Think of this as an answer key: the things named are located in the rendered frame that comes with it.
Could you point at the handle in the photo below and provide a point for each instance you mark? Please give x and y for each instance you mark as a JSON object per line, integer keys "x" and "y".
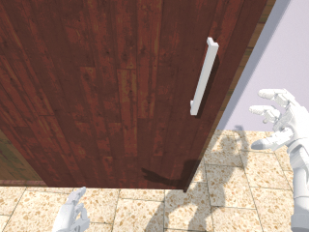
{"x": 204, "y": 76}

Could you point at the right robot hand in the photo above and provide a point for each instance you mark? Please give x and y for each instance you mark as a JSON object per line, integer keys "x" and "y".
{"x": 295, "y": 120}

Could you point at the right robot forearm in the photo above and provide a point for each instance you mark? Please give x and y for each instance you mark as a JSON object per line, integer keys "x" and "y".
{"x": 299, "y": 161}

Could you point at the wardrobe door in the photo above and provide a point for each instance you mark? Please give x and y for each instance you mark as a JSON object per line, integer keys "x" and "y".
{"x": 13, "y": 166}
{"x": 96, "y": 93}

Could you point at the left robot hand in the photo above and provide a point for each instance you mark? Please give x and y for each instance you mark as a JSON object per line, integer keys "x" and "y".
{"x": 66, "y": 221}

